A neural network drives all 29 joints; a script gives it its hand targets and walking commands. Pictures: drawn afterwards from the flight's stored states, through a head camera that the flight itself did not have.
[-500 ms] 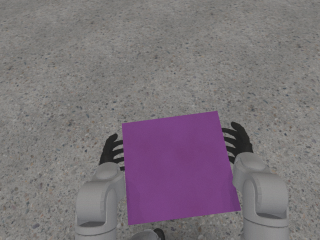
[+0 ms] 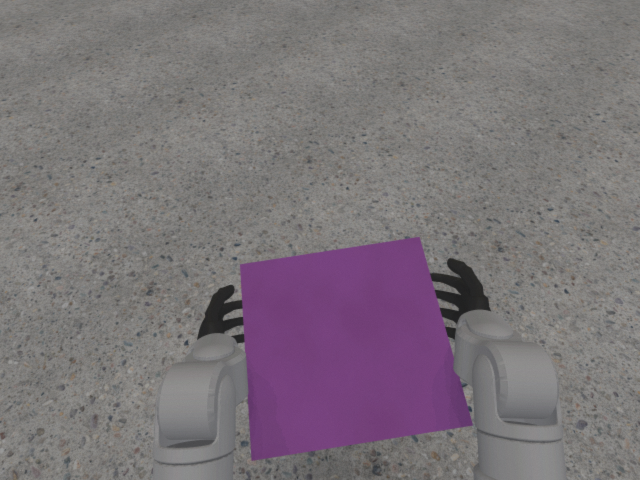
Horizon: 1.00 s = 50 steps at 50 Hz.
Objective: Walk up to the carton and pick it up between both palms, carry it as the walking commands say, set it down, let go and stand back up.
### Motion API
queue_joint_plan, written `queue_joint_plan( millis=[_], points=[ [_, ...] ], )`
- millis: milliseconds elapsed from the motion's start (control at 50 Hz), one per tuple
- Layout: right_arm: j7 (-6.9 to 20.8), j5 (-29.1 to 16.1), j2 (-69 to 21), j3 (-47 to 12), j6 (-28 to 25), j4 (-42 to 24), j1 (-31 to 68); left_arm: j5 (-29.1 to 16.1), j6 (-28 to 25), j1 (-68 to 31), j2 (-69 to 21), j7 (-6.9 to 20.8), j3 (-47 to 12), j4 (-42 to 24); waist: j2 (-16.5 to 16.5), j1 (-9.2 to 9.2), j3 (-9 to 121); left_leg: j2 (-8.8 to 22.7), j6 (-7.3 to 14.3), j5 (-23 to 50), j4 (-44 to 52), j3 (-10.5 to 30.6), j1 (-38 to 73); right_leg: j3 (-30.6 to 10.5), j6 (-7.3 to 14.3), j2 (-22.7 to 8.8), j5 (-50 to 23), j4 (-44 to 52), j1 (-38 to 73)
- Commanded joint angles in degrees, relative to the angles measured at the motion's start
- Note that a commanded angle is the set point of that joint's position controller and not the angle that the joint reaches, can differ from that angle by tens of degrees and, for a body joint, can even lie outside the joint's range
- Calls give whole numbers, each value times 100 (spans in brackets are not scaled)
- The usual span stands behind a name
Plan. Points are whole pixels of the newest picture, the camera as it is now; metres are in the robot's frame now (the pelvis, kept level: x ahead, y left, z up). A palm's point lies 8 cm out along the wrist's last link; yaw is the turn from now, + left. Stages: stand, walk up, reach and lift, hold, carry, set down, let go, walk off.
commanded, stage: carry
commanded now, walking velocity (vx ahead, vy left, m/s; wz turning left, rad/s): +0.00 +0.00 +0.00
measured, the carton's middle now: (344, 356) +0.29 +0.01 -0.02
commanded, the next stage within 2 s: none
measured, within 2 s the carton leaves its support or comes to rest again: neither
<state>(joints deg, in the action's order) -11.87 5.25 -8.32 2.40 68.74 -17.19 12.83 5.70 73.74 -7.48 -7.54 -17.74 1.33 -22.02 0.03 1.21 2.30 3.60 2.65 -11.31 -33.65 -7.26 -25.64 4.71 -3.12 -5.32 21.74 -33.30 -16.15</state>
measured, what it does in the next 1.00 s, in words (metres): steps on the spot, turning right: right foot, then left foot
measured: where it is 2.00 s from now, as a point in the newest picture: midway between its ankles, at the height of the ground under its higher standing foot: outside the picture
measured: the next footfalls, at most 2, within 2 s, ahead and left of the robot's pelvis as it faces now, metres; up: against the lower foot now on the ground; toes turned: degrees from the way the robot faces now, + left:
right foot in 0.36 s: -0.02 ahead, -0.13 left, +0.00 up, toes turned -11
left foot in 0.66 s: -0.02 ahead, +0.12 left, +0.00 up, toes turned -12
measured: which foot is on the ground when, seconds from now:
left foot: down 0.00-0.44, up 0.46-0.64, down 0.66-1.00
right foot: down 0.00-0.28, up 0.30-0.34, down 0.36-0.70, up 0.72-1.00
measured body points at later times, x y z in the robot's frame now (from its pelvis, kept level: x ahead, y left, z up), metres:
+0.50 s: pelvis -0.06 +0.00 +0.00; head -0.04 -0.01 +0.45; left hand +0.24 +0.08 +0.06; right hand +0.19 -0.21 +0.07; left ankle +0.03 +0.10 -0.70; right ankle -0.06 -0.13 -0.73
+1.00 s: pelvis -0.04 -0.02 -0.01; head -0.01 -0.03 +0.44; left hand +0.28 -0.07 +0.08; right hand +0.11 -0.30 +0.08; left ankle -0.06 +0.13 -0.73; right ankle -0.09 -0.15 -0.71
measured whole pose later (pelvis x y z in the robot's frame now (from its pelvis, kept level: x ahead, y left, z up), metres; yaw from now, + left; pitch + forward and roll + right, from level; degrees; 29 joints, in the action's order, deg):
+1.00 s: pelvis -0.04 -0.02 -0.01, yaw -38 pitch +4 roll -5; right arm -12.6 5.7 -7.5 1.2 67.3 -26.5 6.5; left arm 3.2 70.7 -10.1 -7.8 -18.9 -0.2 -25.3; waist 2.9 3.6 2.2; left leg 18.0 -5.2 -28.8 -40.4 -22.0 -10.8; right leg 9.6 -2.0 -0.9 20.5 -44.5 -28.8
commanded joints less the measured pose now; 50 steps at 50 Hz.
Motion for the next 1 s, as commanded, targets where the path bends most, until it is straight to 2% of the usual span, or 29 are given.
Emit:
queue_joint_plan(
  millis=[0,60,80,100,140,180,220,260,320,340,360,380,400,440,480,540,580,600,620,640,660,700,780,840,880,920,940,960,980],
  points=[
    [1315,-1986,-6128,-2939,-182,-891,1555,-2740,-704,-3816,-6360,1839,-3892,-1468,804,-36,2724,1087,26,2165,793,1076,2456,102,68,98,-256,170,-37],
    [1210,-1692,-5705,-2759,-157,-710,1238,-2640,-589,-3343,-6118,1891,-3786,-830,721,-46,2579,1083,-72,1479,1136,1347,2325,-89,159,87,-76,207,4],
    [1195,-1673,-5857,-2827,-155,-691,1246,-2707,-575,-3377,-6244,1962,-3743,-695,352,-33,2567,1034,1,1284,999,1175,2154,-167,268,12,-242,441,193],
    [1154,-1575,-5771,-2818,-111,-691,1165,-2653,-581,-3270,-6111,2007,-3639,-621,-232,-39,2288,902,-89,663,950,959,1895,-359,298,-130,-64,479,-71],
    [1166,-1628,-5847,-2994,-29,-645,1364,-2490,-554,-3078,-6011,2033,-3430,-394,-491,-55,1709,930,-318,-1285,1215,821,1440,-647,341,-180,782,685,-680],
    [1210,-1724,-5936,-3085,-16,-762,1688,-2420,-522,-3037,-6107,2048,-3361,-293,-46,-24,1225,1094,-489,-2247,1646,986,1130,-550,373,-9,979,516,-1055],
    [1257,-1694,-5945,-3006,8,-620,1796,-2446,-515,-3552,-6021,2069,-3386,-611,651,3,1256,1556,-494,-2730,2244,1234,757,22,234,375,541,-358,-828],
    [1251,-1759,-6126,-3013,32,-567,1761,-2519,-521,-3675,-6081,2048,-3439,-790,693,49,1478,1638,-503,-2663,2026,750,519,-9,371,494,486,-338,-417],
    [1310,-1903,-6278,-3155,-42,-751,1574,-2549,-646,-3529,-6084,1971,-3549,-1278,707,62,1687,1222,-1048,-2023,1378,-119,195,-299,544,329,316,394,288],
    [1326,-2014,-6409,-3227,-62,-741,1618,-2529,-678,-3486,-6114,1946,-3462,-1256,283,76,1890,868,-1255,-1441,706,-597,189,-843,755,-18,493,1041,555],
    [1332,-1964,-6421,-3218,-83,-759,1535,-2541,-697,-3559,-6090,1934,-3497,-1335,-594,40,1729,277,-1371,-1108,-371,-1053,-231,-2010,968,-696,622,1798,517],
    [1352,-2124,-6489,-3474,-118,-1083,1937,-2462,-739,-3498,-6222,1914,-3401,-1281,-1275,8,1381,338,-1070,-1414,-1416,-506,-475,-2886,1161,-1220,421,1754,-217],
    [1359,-2172,-6507,-3602,-104,-956,1994,-2331,-714,-3225,-6134,1915,-3272,-1093,-1145,2,1278,276,-984,-1521,-1900,-238,-618,-3022,1196,-1118,416,1789,-482],
    [1389,-2311,-6580,-3689,-154,-1070,2073,-2221,-748,-3153,-6159,1843,-3289,-1296,-708,25,1337,263,-911,-1458,-1822,-15,-392,-2520,1019,-720,-756,1355,-468],
    [1364,-2303,-6486,-3591,-164,-1036,1775,-2245,-717,-3128,-6095,1836,-3313,-1438,-810,3,1891,106,-773,-1441,-1462,118,-288,-1923,1026,-449,-2114,704,218],
    [1316,-2388,-6601,-3744,-210,-1273,1562,-2362,-839,-3009,-6078,1866,-3360,-1745,-1241,18,2405,44,-776,-1355,-892,70,-288,-1963,1068,-240,-4270,32,1239],
    [1292,-2375,-6456,-3692,-208,-1342,1372,-2314,-850,-2811,-6035,1825,-3363,-1699,-1034,-43,2765,352,-750,-1185,-72,270,752,-2009,944,-134,-5089,-603,798],
    [1323,-2404,-6485,-3659,-187,-1200,1278,-2309,-850,-2965,-6003,1793,-3408,-1801,-607,-151,2955,895,-605,239,586,508,1935,-1698,717,78,-4304,-1250,-146],
    [1317,-2361,-6295,-3563,-244,-1317,1328,-2342,-831,-2861,-6115,1790,-3493,-1669,545,-130,2907,1984,-299,2765,344,1189,3004,-1000,450,542,-2340,-1966,-1543],
    [1337,-2299,-6172,-3509,-287,-1281,1237,-2333,-811,-2756,-6179,1795,-3614,-1599,2013,-13,2831,2875,193,4988,36,1744,3955,-369,296,970,1076,-2509,-3074],
    [1347,-2213,-6039,-3419,-275,-1114,972,-2244,-753,-2619,-6017,1751,-3623,-1396,1957,18,2759,2953,317,5907,4,1357,3886,-329,274,523,1357,-2924,-3035],
    [1361,-2076,-6120,-3208,-354,-1012,927,-2460,-743,-3147,-6082,1829,-3931,-1600,1795,-93,2418,2689,389,5058,21,915,3500,-267,126,246,808,-2612,-2824],
    [1353,-1931,-5965,-3103,-421,-1505,1389,-2612,-721,-3338,-6304,1943,-4035,-1526,1461,-89,1456,2027,-190,3214,397,-464,2491,271,166,388,85,-2414,-2206],
    [1280,-2011,-5667,-3175,-440,-1935,1638,-2487,-695,-2897,-6199,1864,-3742,-1200,1193,-129,1619,1933,-460,3785,-74,-1116,2821,747,79,631,-43,-1504,-1745],
    [1237,-1945,-5505,-3109,-365,-1708,1507,-2380,-625,-2783,-5999,1816,-3613,-1002,1567,-135,1654,1922,-490,4070,-362,-1234,2859,978,89,748,-123,-1222,-1475],
    [1214,-1900,-5454,-3061,-326,-1675,1394,-2422,-578,-2731,-5983,1824,-3655,-920,1225,-87,1948,1830,-661,4947,-1167,-1367,3055,1244,126,1069,-392,-582,-906],
    [1157,-1845,-5475,-3083,-283,-1507,1292,-2374,-553,-2576,-5943,1826,-3539,-798,1033,2,2057,1630,-882,4946,-1865,-1592,2593,1008,250,1075,-993,242,-147],
    [1148,-1811,-5365,-3059,-280,-1547,1332,-2400,-574,-2498,-5838,1857,-3507,-826,343,162,2073,1383,-1118,3024,-2760,-1320,1295,44,562,665,-2104,733,1015],
    [1156,-1809,-5473,-3169,-199,-1536,1450,-2321,-536,-2437,-5701,1849,-3325,-661,-1286,53,2042,771,-1343,-1521,-3785,-1045,-712,-1753,1120,-477,-6397,195,2529]
  ],
)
